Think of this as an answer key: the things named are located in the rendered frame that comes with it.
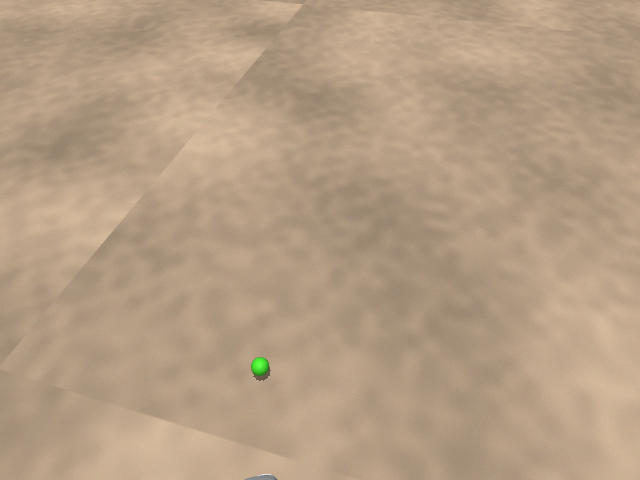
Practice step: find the ball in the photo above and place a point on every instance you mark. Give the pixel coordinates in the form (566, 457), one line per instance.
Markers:
(260, 366)

